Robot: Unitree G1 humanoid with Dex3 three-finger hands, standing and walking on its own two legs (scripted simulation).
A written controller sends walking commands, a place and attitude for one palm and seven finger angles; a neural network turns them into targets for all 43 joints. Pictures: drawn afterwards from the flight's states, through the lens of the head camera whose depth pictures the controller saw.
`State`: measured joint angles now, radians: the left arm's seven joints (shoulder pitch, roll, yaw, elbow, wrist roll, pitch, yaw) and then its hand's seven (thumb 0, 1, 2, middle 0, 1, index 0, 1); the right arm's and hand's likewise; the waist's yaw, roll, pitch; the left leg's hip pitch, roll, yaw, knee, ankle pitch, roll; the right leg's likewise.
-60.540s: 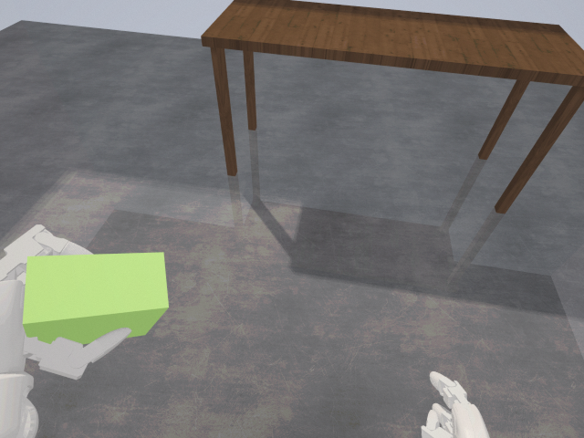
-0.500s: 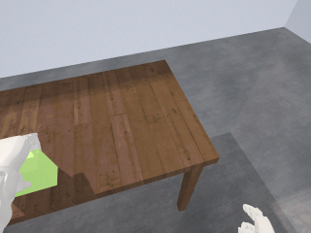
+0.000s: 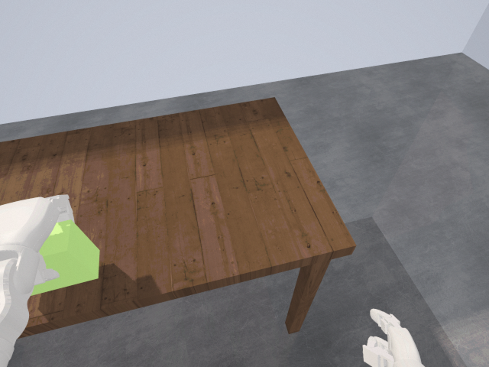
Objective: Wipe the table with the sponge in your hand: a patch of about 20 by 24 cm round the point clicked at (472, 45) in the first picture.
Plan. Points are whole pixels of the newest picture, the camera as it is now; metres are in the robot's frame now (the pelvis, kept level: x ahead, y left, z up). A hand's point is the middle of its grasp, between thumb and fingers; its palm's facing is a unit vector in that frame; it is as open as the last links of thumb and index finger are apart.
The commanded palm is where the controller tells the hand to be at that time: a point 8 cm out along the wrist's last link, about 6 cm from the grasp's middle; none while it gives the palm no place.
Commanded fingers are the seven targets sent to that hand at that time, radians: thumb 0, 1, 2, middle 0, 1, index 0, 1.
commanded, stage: lift the sponge slowly off the table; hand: left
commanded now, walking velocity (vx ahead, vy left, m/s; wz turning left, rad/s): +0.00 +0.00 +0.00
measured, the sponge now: (52, 264) +0.24 +0.38 +0.01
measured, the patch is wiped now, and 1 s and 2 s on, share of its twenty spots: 1.00 1.00 1.00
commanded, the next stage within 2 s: bring the sponge back beside the body in 1.20 s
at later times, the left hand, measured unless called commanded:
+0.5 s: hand (42, 226) +0.26 +0.35 +0.10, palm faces -0.06 -0.01 -1.00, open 9.9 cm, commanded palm +0.24 +0.35 +0.16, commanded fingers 0.00 0.10 1.30 -1.20 -1.60 -1.20 -1.60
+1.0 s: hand (41, 209) +0.27 +0.34 +0.14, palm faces -0.04 +0.01 -1.00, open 9.9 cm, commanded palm +0.24 +0.34 +0.20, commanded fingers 0.00 0.10 1.30 -1.20 -1.60 -1.20 -1.60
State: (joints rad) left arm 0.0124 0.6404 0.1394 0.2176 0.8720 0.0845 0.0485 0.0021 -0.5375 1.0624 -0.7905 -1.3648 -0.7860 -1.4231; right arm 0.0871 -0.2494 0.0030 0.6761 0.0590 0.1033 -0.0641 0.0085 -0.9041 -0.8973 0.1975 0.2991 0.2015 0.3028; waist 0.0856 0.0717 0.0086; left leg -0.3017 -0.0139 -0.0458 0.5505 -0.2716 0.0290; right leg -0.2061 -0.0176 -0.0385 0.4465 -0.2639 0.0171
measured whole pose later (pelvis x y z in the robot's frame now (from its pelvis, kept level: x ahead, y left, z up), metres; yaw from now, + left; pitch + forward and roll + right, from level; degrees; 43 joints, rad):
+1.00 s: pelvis +0.02 -0.02 +0.01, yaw +0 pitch -1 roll -1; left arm 0.02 0.72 0.18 0.02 0.81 0.12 -0.11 0.00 -0.54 1.06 -0.79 -1.36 -0.79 -1.42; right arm 0.07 -0.29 0.01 0.65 0.06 0.12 -0.06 0.01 -0.91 -0.90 0.20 0.30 0.20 0.30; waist 0.10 0.11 0.04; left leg -0.18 0.00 -0.06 0.44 -0.24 0.01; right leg -0.10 -0.01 -0.05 0.36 -0.25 0.00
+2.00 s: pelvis +0.00 -0.02 +0.01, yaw +0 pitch -3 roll -1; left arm 0.18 0.63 0.09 -0.20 0.80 0.20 -0.05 0.00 -0.54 1.06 -0.79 -1.36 -0.79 -1.42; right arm 0.05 -0.26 0.03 0.63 0.05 0.11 -0.05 0.01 -0.90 -0.90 0.20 0.30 0.20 0.30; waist 0.13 0.11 0.04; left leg -0.15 0.00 -0.05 0.43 -0.22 0.00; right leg -0.08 0.00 -0.04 0.37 -0.23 0.00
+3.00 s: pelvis +0.00 -0.03 +0.01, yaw -2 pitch -4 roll +0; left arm 0.36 0.54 0.00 -0.36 0.83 0.34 -0.01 0.00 -0.54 1.06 -0.79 -1.36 -0.79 -1.42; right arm 0.04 -0.27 0.02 0.63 0.05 0.09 -0.05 0.01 -0.90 -0.90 0.20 0.30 0.20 0.30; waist 0.12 0.12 0.02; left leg -0.13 0.02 -0.02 0.44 -0.24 -0.01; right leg -0.09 0.02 -0.01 0.42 -0.25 -0.02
